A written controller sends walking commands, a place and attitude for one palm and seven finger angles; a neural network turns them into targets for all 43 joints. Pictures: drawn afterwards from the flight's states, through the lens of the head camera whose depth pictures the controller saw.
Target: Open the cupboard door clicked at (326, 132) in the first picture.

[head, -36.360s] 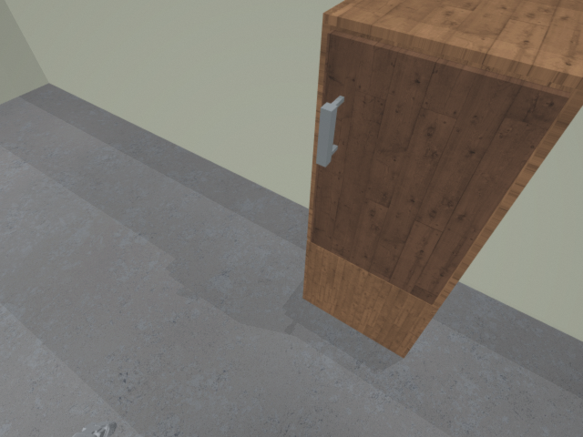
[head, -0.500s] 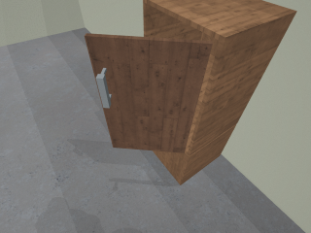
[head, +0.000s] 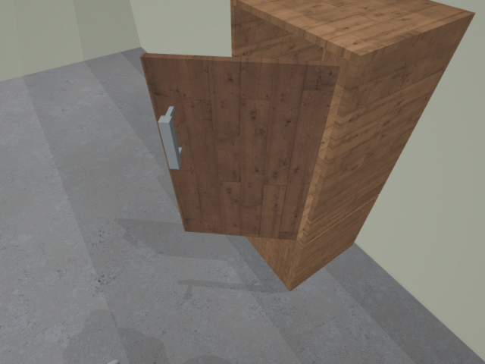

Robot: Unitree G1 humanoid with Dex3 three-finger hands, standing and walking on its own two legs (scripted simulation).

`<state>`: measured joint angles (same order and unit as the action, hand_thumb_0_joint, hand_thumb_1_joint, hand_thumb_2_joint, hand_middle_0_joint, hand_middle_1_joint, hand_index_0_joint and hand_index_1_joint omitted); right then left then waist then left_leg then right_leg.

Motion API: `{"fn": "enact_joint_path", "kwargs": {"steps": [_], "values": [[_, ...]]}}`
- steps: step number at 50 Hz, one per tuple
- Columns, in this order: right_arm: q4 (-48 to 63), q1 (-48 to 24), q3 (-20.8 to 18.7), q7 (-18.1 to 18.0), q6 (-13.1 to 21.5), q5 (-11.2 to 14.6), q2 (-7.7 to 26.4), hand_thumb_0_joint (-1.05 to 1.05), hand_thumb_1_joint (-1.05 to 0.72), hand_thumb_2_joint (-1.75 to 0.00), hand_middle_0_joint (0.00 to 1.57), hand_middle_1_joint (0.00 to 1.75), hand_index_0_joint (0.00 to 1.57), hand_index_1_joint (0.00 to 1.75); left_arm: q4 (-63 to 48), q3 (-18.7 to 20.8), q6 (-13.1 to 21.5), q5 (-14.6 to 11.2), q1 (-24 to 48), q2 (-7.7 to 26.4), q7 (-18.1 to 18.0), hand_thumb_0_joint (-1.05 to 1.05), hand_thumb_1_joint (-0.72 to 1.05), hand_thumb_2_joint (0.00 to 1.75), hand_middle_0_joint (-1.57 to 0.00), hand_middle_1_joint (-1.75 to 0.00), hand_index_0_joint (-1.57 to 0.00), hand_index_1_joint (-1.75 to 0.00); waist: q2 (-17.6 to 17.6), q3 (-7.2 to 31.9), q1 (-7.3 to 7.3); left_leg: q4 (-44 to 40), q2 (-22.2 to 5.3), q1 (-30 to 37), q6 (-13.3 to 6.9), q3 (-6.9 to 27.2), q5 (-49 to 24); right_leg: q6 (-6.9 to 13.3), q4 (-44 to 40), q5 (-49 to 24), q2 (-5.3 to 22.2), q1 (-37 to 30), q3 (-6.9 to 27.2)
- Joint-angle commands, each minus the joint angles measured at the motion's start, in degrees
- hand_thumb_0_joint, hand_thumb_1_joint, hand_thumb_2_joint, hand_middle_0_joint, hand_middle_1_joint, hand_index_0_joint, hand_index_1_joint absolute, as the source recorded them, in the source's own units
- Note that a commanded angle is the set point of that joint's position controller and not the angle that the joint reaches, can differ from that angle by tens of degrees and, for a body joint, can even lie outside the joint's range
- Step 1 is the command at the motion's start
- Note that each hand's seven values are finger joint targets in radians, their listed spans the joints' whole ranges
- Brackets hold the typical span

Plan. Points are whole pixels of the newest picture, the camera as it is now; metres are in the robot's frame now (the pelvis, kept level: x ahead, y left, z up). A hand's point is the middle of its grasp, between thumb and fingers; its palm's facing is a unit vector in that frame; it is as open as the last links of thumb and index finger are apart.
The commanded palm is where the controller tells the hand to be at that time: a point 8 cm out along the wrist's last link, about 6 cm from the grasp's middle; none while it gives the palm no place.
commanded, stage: raise the hand with hooked fingers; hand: left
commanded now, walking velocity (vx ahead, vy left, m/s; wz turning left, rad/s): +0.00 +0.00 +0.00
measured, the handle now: (173, 138) +0.55 +0.19 +0.06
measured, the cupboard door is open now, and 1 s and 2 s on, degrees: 50 50 50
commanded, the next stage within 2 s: move the hooked fingers beside the handle in 1.98 s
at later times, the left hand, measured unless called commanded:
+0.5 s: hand (125, 333) +0.17 +0.20 -0.02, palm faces +0.08 -0.99 -0.08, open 9.8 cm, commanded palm +0.16 +0.25 -0.01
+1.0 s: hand (103, 282) +0.23 +0.24 +0.03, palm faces +0.00 -1.00 -0.06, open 12.7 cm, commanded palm +0.21 +0.29 +0.04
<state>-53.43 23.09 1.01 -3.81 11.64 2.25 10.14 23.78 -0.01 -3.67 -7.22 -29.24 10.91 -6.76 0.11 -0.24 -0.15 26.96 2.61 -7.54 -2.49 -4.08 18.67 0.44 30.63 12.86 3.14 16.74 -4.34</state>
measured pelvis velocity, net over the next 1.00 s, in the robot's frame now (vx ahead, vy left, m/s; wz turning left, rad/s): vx -0.01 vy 0.00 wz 0.02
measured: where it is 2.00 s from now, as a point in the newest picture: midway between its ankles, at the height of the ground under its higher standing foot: outside the picture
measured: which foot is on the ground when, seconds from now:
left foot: down 0.00-1.00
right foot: down 0.00-1.00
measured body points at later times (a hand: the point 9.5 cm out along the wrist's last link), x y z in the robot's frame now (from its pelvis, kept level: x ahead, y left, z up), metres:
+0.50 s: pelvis -0.01 -0.02 -0.07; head +0.05 +0.00 +0.38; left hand +0.16 +0.25 -0.01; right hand +0.22 -0.23 -0.12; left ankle -0.04 +0.08 -0.73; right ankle +0.04 -0.12 -0.73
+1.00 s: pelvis -0.01 +0.00 -0.04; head +0.04 +0.01 +0.41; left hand +0.23 +0.29 +0.03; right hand +0.16 -0.25 -0.10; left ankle -0.04 +0.08 -0.73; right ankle +0.04 -0.12 -0.73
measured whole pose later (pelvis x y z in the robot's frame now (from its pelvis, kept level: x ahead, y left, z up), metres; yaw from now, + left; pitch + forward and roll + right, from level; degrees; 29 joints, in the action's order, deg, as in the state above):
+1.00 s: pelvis -0.01 +0.00 -0.04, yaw +1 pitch +9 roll -2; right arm -32.3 16.2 1.0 -3.5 15.2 2.0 17.0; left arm 6.5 18.4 16.0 -19.2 -12.4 19.4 23.1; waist 0.9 3.7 -0.5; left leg 50.9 0.0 -30.5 -2.6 -1.3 29.0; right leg 0.7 46.5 19.3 1.9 35.6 -7.0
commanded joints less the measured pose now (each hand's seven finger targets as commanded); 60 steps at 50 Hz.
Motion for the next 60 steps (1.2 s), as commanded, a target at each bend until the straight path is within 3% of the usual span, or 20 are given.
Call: {"fn": "enact_joint_path", "kwargs": {"steps": [1, 2, 5, 6, 7, 9, 10, 14, 18, 22, 25, 27, 29, 32, 36, 39, 45, 48, 58, 60], "values": [[17.4, -10.3, -2.9, -0.8, 10.6, -0.3, 12.3, 0.0, -0.9, -0.9, 0.2, 0.3, 0.2, 0.3, -27.8, -1.1, 12.4, -2.6, 12.2, -0.3, 2.3, 0.0, 0.74, 0.83, -0.21, -0.4, -0.21, -0.4, -11.2, -1.4, -3.79, 0.1, -2.9, -16.3, 2.0, 8.0, 0.9, 0.4, -2.0, 9.1, -2.1, 6.5, -0.8], [19.1, -9.9, -3.4, -0.1, 11.0, -0.6, 12.4, 0.0, -0.9, -0.9, 0.2, 0.3, 0.2, 0.3, -24.2, 0.2, 15.4, -2.2, 12.0, 0.0, 4.1, 0.0, 0.71, 0.82, -0.21, -0.42, -0.21, -0.42, -11.3, -2.1, -3.42, 3.1, -2.0, -18.6, 2.2, 7.4, 1.3, 0.7, -0.5, 11.0, -1.8, 9.1, -0.4], [24.0, -12.0, -5.0, 2.5, 10.9, -1.6, 11.5, 0.0, -0.9, -0.9, 0.2, 0.3, 0.2, 0.3, -15.1, 4.3, 27.6, -4.7, -3.1, -2.6, 13.4, 0.0, 0.64, 0.79, -0.22, -0.47, -0.22, -0.47, -14.2, 2.3, 1.79, 11.7, -1.2, -28.1, 3.2, 4.7, 2.5, 1.2, 8.0, 14.9, -1.9, 13.7, -0.3], [25.4, -13.0, -5.6, 3.5, 10.5, -1.7, 11.6, 0.0, -0.9, -0.9, 0.2, 0.3, 0.2, 0.3, -15.1, 6.8, 32.2, -6.0, -5.5, -1.2, 17.1, 0.0, 0.62, 0.78, -0.22, -0.48, -0.22, -0.48, -11.5, 4.6, 2.71, 14.7, -0.7, -30.1, 3.7, 3.8, 1.4, 1.7, 10.7, 12.7, -1.9, 13.5, 0.3], [27.1, -13.1, -6.3, 4.9, 9.6, -1.8, 12.4, 0.0, -0.9, -0.9, 0.2, 0.3, 0.2, 0.3, -13.1, 11.1, 35.7, -6.4, -8.5, 2.5, 21.3, 0.0, 0.6, 0.77, -0.22, -0.5, -0.22, -0.5, -3.5, 6.2, 4.03, 17.1, -0.1, -30.1, 4.5, 3.0, -1.3, 3.0, 13.6, 8.4, -1.5, 11.9, 1.4], [31.0, -15.8, -6.7, 5.6, 8.1, -1.3, 12.6, 0.0, -0.9, -0.9, 0.2, 0.3, 0.2, 0.3, -16.3, 15.5, 39.1, -6.2, -7.6, 7.9, 26.0, 0.0, 0.55, 0.75, -0.22, -0.53, -0.22, -0.53, -3.1, 10.9, 4.76, 20.7, 0.3, -34.5, 3.6, 1.9, -3.4, 2.9, 17.7, 3.0, -1.2, 11.9, 2.4], [33.1, -16.7, -6.5, 5.4, 6.8, -0.9, 12.2, 0.0, -0.9, -0.9, 0.2, 0.3, 0.2, 0.3, -18.1, 15.2, 37.6, -6.9, -7.8, 7.1, 26.7, 0.0, 0.53, 0.74, -0.23, -0.54, -0.23, -0.54, -4.9, 12.0, 5.25, 21.2, 0.6, -36.8, 2.9, 1.4, -2.6, 2.5, 18.0, 3.1, -1.1, 11.3, 3.4], [37.2, -15.5, -5.8, 3.4, 3.3, -0.2, 11.1, 0.0, -0.9, -0.9, 0.2, 0.3, 0.2, 0.3, -33.6, 16.5, 32.5, -10.0, 3.9, 8.9, 24.2, 0.0, 0.43, 0.7, -0.23, -0.6, -0.23, -0.6, 1.5, 16.1, 2.89, 23.1, 0.0, -35.9, 2.1, 1.9, -2.4, 1.7, 17.3, 4.5, -1.3, 11.4, 6.5], [35.0, -10.7, -5.0, 2.0, 2.8, -1.0, 10.4, 0.0, -0.9, -0.9, 0.2, 0.3, 0.2, 0.3, -43.8, 15.9, 35.4, -8.2, 13.0, 10.5, 21.6, 0.0, 0.34, 0.66, -0.24, -0.66, -0.24, -0.66, 3.5, 18.9, -1.39, 26.2, -2.3, -32.6, 1.5, 4.7, -7.8, 1.5, 19.7, -4.1, -2.5, 13.3, 5.8], [31.6, -10.5, -3.4, 0.9, 4.7, -0.7, 11.9, 0.0, -0.9, -0.9, 0.2, 0.3, 0.2, 0.3, -39.1, 12.4, 35.4, -9.5, 17.7, 10.5, 27.2, 0.0, 0.25, 0.62, -0.25, -0.72, -0.25, -0.72, 5.6, 16.3, -4.27, 27.8, -2.7, -32.2, 1.1, 5.9, -6.3, 1.4, 19.2, -1.6, -3.0, 16.2, 4.7], [30.8, -10.9, -3.5, 0.4, 5.5, 0.1, 12.3, 0.0, -0.9, -0.9, 0.2, 0.3, 0.2, 0.3, -33.5, 16.0, 30.3, -10.8, 15.5, 13.3, 30.9, 0.0, 0.18, 0.59, -0.25, -0.76, -0.25, -0.76, 1.9, 19.8, -2.94, 26.0, -2.5, -32.9, 1.0, 6.1, -5.6, 0.5, 16.9, -0.3, -2.5, 11.7, 4.6], [31.0, -12.3, -3.0, 0.2, 5.4, 0.4, 12.5, 0.0, -0.9, -0.9, 0.2, 0.3, 0.2, 0.3, -29.4, 19.1, 25.8, -12.8, 13.6, 15.1, 32.5, 0.0, 0.13, 0.57, -0.25, -0.8, -0.25, -0.8, 2.8, 18.8, -0.83, 24.3, -2.2, -33.1, 1.3, 6.3, -7.1, 1.1, 16.1, -1.2, -2.5, 8.8, 4.4], [31.5, -12.7, -3.0, 0.3, 5.4, 0.3, 11.9, 0.0, -0.9, -0.9, 0.2, 0.3, 0.2, 0.3, -31.0, 22.5, 23.7, -13.7, 11.6, 16.9, 32.1, 0.0, 0.08, 0.55, -0.26, -0.82, -0.26, -0.82, 0.4, 22.9, 0.77, 22.4, -2.2, -31.9, 1.3, 6.2, -9.7, 0.7, 15.7, -4.1, -1.9, 4.7, 3.8], [31.7, -13.5, -2.4, 0.5, 5.5, -0.1, 11.3, 0.0, -0.9, -0.9, 0.2, 0.3, 0.2, 0.3, -30.7, 23.5, 22.5, -14.9, 12.7, 16.4, 30.4, 0.0, 0.01, 0.52, -0.26, -0.87, -0.26, -0.87, 0.4, 19.1, 1.61, 20.3, -2.2, -32.0, 1.8, 6.5, -10.4, 1.1, 15.3, -4.3, -2.3, 4.6, 2.8], [31.1, -11.8, -2.6, 0.8, 6.2, 0.0, 11.6, 0.0, -0.9, -0.9, 0.2, 0.3, 0.2, 0.3, -30.7, 22.3, 24.3, -13.9, 13.9, 15.0, 28.6, 0.0, -0.08, 0.48, -0.27, -0.93, -0.27, -0.93, 0.2, 16.5, 0.66, 17.9, -2.4, -30.3, 1.8, 6.1, -8.2, 0.7, 14.0, -1.1, -2.2, 7.2, 1.7], [31.1, -10.4, -2.8, 0.7, 6.7, -0.1, 12.4, 0.0, -0.9, -0.9, 0.2, 0.3, 0.2, 0.3, -30.9, 23.7, 25.1, -13.5, 15.1, 17.4, 28.9, 0.0, -0.15, 0.45, -0.27, -0.98, -0.27, -0.98, 1.2, 18.5, 0.85, 16.9, -2.4, -27.7, 1.8, 5.9, -10.1, 0.8, 13.8, -2.9, -2.2, 5.9, 1.5], [30.2, -9.9, -2.5, -0.1, 7.0, 0.3, 13.7, 0.0, -0.9, -0.9, 0.2, 0.3, 0.2, 0.3, -30.2, 23.7, 24.4, -13.4, 22.0, 19.3, 29.4, 0.0, -0.29, 0.39, -0.29, -1.07, -0.29, -1.07, 3.6, 15.7, 0.26, 14.3, -2.7, -24.5, 2.1, 6.6, -8.5, 1.0, 12.0, -0.7, -2.5, 6.7, 0.6], [29.8, -9.5, -2.2, -0.4, 6.9, 0.2, 13.7, 0.0, -0.9, -0.9, 0.2, 0.3, 0.2, 0.3, -30.6, 24.5, 23.8, -13.4, 25.7, 20.9, 29.6, 0.0, -0.36, 0.36, -0.29, -1.11, -0.29, -1.11, 6.7, 16.4, 0.33, 13.1, -2.9, -20.7, 2.7, 7.1, -12.2, 1.4, 11.8, -3.3, -2.8, 5.9, 0.1], [29.0, -9.9, -1.2, -1.1, 5.8, 0.5, 14.1, 0.0, -0.9, -0.9, 0.2, 0.3, 0.2, 0.3, -23.0, 26.2, 18.4, -13.3, 35.6, 24.0, 32.8, 0.0, -0.5, 0.3, -0.3, -1.2, -0.3, -1.2, 6.3, 14.3, 0.4, 9.7, -3.3, -16.6, 3.2, 7.6, -15.1, 1.5, 8.7, -6.0, -3.2, 3.5, -0.2], [29.0, -10.1, -1.1, -1.2, 5.7, 0.5, 14.1, 0.0, -0.9, -0.9, 0.2, 0.3, 0.2, 0.3, -21.1, 26.7, 17.6, -13.5, 37.0, 24.3, 33.5, 0.0, -0.5, 0.3, -0.3, -1.2, -0.3, -1.2, 4.0, 13.7, 0.44, 9.1, -3.4, -16.9, 3.2, 7.8, -14.2, 1.4, 7.9, -5.8, -3.3, 3.1, -0.2]]}}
